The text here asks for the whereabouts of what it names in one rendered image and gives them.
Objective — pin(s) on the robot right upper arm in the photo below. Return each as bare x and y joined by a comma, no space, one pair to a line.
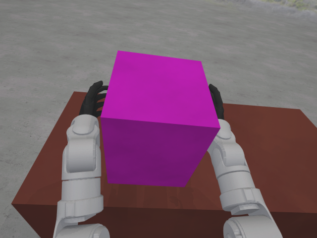
255,226

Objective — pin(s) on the robot left upper arm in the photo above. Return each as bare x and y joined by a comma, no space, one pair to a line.
84,231

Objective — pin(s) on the right robot hand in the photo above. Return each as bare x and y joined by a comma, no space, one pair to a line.
217,101

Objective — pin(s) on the left robot hand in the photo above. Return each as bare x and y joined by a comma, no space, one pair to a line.
90,105

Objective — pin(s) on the carton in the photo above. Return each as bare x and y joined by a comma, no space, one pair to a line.
158,120

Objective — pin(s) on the pedestal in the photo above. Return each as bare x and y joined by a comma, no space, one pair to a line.
280,148

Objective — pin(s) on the robot right forearm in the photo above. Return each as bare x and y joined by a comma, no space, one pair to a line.
238,193

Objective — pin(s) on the robot left forearm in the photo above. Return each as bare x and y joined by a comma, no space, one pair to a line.
81,196

